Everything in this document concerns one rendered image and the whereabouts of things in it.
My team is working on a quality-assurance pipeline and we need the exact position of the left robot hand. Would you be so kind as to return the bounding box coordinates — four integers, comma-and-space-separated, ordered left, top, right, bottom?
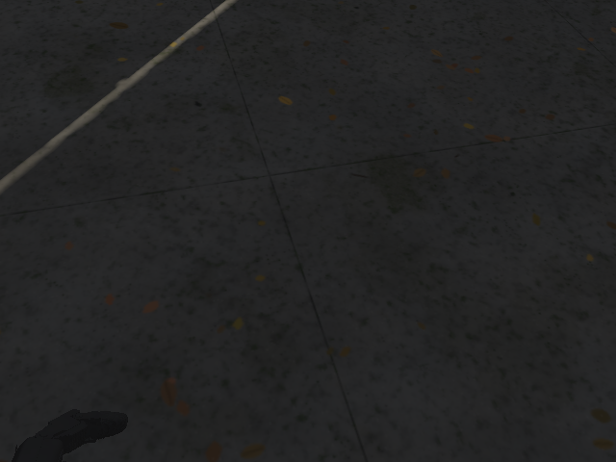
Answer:
12, 409, 128, 462

